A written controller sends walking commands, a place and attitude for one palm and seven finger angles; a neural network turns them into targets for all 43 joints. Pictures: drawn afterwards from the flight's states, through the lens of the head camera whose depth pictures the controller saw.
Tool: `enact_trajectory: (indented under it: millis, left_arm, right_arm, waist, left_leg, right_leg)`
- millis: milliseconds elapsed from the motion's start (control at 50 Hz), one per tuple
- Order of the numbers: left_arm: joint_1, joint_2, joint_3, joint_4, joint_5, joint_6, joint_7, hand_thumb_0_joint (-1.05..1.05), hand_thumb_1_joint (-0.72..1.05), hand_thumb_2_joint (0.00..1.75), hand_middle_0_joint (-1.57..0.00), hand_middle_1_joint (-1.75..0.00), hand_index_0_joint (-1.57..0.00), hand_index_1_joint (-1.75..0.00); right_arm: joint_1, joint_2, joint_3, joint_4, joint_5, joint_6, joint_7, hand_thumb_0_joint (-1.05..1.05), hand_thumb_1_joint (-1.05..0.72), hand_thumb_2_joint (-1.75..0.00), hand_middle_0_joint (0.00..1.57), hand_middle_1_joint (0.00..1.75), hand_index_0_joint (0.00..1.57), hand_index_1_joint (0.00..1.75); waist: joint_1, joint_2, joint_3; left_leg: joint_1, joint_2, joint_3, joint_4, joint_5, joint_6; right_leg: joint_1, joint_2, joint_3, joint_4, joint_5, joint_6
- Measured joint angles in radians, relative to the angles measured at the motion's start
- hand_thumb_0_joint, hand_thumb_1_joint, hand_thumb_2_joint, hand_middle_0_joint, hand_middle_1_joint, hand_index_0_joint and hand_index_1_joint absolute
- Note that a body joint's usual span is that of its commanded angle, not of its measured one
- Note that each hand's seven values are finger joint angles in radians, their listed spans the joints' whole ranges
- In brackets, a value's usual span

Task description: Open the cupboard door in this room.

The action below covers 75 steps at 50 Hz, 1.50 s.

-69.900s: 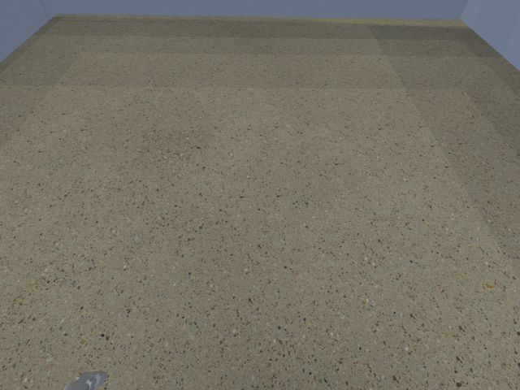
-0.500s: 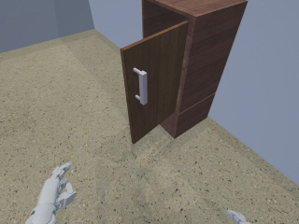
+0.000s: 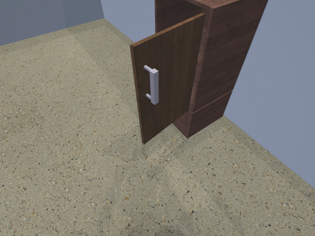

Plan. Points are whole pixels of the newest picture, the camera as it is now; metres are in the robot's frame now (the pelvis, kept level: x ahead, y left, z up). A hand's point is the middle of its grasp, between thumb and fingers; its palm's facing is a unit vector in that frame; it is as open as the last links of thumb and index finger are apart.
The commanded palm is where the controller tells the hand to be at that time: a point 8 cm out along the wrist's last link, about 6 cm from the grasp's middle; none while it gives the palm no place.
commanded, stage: let the arm hang, fingers relaxed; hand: left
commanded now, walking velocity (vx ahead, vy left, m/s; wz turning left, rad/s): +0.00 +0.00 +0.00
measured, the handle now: (150, 85) +0.65 +0.07 -0.02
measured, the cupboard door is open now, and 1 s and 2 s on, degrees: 98 98 98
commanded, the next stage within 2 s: look to check the result in 0.44 s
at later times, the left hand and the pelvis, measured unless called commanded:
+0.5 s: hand out of the picture +0.05 +0.18 -0.17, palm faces -0.01 -0.97 -0.22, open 7.3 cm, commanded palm none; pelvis +0.01 -0.01 +0.00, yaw +0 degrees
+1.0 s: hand out of the picture +0.07 +0.20 -0.17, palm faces -0.02 -0.96 -0.27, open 7.3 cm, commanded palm none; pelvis +0.02 -0.01 +0.00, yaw -1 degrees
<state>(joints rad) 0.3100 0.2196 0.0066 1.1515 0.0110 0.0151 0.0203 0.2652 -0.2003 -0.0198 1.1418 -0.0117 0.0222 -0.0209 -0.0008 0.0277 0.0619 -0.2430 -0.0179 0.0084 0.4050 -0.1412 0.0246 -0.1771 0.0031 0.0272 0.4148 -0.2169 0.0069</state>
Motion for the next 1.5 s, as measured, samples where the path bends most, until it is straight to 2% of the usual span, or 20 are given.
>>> enact_trajectory:
  millis: [240, 440, 800, 1500]
  left_arm:
    - [-0.080, -0.035, -0.003, -0.021, 0.003, -0.014, -0.001, 0.00, 0.91, 0.90, -0.20, -0.30, -0.20, -0.30]
    - [-0.113, -0.039, -0.001, -0.035, 0.002, -0.022, -0.001, 0.00, 0.91, 0.90, -0.20, -0.30, -0.20, -0.30]
    - [-0.113, 0.000, 0.007, -0.015, 0.000, -0.020, -0.002, 0.01, 0.91, 0.90, -0.20, -0.30, -0.20, -0.30]
    - [-0.181, 0.059, 0.007, -0.025, 0.000, -0.029, -0.010, 0.01, 0.91, 0.90, -0.20, -0.30, -0.21, -0.30]
  right_arm:
    - [-0.038, 0.009, 0.000, -0.003, -0.003, -0.011, 0.002, 0.00, -0.91, -0.90, 0.20, 0.30, 0.20, 0.30]
    - [-0.057, 0.013, 0.000, -0.009, -0.004, -0.019, 0.001, 0.00, -0.91, -0.90, 0.20, 0.30, 0.20, 0.30]
    - [-0.082, -0.022, -0.003, 0.000, -0.002, -0.019, -0.003, 0.00, -0.91, -0.90, 0.20, 0.30, 0.20, 0.30]
    - [-0.145, -0.081, 0.003, -0.006, -0.002, -0.027, 0.003, 0.00, -0.91, -0.90, 0.20, 0.30, 0.20, 0.30]
  waist:
    - [-0.009, -0.006, -0.023]
    - [-0.014, -0.010, -0.023]
    - [-0.009, -0.013, 0.008]
    - [-0.008, -0.021, -0.005]
  left_leg:
    - [0.012, 0.000, 0.004, -0.011, 0.002, -0.004]
    - [0.023, 0.008, 0.004, -0.014, -0.006, -0.010]
    - [0.044, 0.015, 0.004, -0.032, -0.014, -0.015]
    - [0.092, 0.013, 0.005, -0.082, -0.017, -0.018]
  right_leg:
    - [0.003, 0.000, 0.005, 0.005, -0.004, -0.002]
    - [0.017, 0.007, 0.005, -0.007, -0.007, -0.007]
    - [0.044, 0.014, 0.006, -0.042, -0.004, -0.012]
    - [0.095, 0.011, 0.008, -0.099, -0.003, -0.014]
